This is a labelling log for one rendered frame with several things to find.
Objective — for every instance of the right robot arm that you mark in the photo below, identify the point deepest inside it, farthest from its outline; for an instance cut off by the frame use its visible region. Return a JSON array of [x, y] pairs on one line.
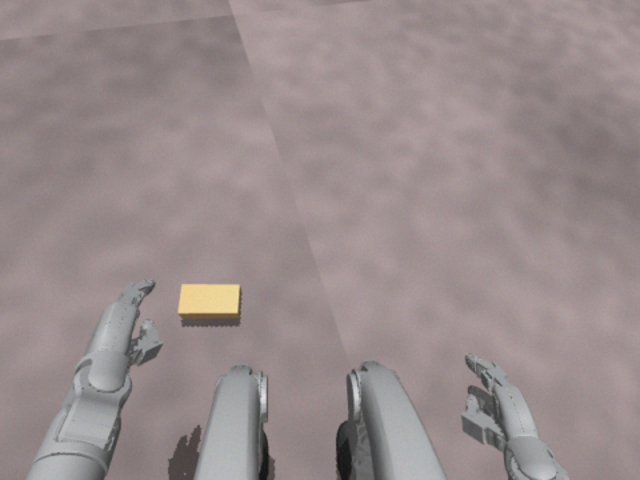
[[529, 458]]

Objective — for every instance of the small box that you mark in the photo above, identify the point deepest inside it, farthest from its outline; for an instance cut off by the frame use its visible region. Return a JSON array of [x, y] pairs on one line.
[[210, 301]]

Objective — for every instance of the right robot hand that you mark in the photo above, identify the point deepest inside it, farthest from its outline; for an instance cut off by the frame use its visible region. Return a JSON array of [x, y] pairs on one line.
[[506, 413]]

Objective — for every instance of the left robot arm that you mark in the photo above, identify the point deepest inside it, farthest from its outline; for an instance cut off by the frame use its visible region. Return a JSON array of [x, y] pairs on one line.
[[81, 439]]

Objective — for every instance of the right robot foot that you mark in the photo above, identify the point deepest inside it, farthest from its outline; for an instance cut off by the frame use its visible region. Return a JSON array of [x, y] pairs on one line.
[[343, 452]]

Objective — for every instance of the left robot hand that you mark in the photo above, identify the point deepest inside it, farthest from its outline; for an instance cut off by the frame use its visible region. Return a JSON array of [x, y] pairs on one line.
[[116, 324]]

